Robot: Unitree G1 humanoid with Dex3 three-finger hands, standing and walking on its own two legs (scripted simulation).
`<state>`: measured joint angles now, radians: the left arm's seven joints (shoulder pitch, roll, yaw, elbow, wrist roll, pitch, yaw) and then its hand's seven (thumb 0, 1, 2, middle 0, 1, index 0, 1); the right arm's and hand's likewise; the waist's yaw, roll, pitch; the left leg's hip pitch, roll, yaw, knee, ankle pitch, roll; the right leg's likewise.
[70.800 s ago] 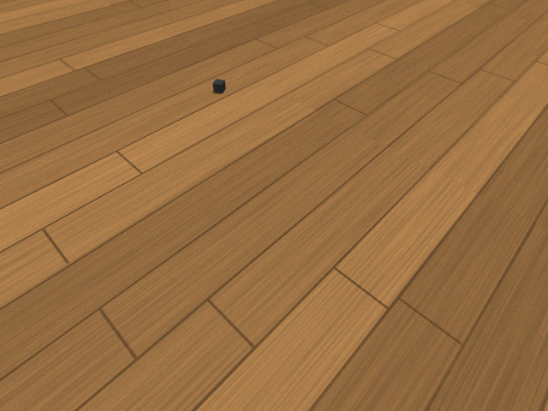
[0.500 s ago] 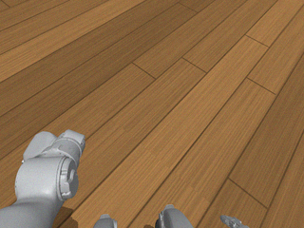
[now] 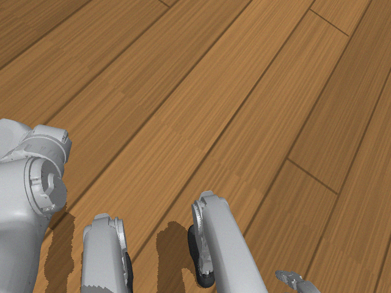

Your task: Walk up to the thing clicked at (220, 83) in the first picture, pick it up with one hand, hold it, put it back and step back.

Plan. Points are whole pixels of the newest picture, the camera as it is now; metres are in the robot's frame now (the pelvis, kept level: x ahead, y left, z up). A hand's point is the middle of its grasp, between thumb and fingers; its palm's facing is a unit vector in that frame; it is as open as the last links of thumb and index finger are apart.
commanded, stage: crouch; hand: left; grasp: from above
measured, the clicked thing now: (39, 148) +0.46 +0.25 -0.17
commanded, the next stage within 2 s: lower in 1.34 s
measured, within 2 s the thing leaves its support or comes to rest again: neither
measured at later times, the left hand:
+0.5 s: hand (73, 138) +0.51 +0.20 -0.25, palm faces -0.08 -0.48 -0.88, open 9.3 cm
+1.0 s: hand (66, 149) +0.50 +0.23 -0.30, palm faces -0.08 -0.46 -0.88, open 9.4 cm
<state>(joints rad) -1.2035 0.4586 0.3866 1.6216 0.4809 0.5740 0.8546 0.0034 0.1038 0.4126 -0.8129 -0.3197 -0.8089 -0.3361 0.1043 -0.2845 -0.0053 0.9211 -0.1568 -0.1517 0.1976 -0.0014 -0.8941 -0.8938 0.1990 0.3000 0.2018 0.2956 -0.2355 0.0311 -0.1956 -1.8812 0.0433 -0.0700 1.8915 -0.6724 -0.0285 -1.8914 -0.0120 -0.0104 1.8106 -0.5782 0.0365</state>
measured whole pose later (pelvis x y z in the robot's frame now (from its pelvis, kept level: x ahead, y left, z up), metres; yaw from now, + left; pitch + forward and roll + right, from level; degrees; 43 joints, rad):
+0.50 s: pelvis +0.00 -0.01 -0.11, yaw +0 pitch +41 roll -2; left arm -1.42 0.60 0.44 1.68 0.57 0.62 0.75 0.00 0.12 0.40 -0.81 -0.32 -0.80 -0.33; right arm 0.18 -0.34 0.01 0.83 -0.11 -0.13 0.31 0.00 -0.92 -0.90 0.20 0.30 0.20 0.30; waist -0.32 0.07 -0.06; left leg -2.21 0.04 -0.09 2.26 -0.76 -0.06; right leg -2.26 0.00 0.00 2.19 -0.65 0.03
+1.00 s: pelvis -0.01 +0.00 -0.15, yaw -2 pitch +37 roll -7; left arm -1.45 0.72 0.41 1.71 0.58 0.61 0.76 0.01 0.07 0.45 -0.76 -0.45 -0.77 -0.45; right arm 0.15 -0.35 0.05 0.86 -0.16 -0.16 0.33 -0.01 -0.93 -0.90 0.20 0.30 0.20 0.30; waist -0.35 0.03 0.05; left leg -2.28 0.01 -0.15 2.37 -0.73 -0.05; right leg -2.28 -0.01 -0.04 2.26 -0.62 0.04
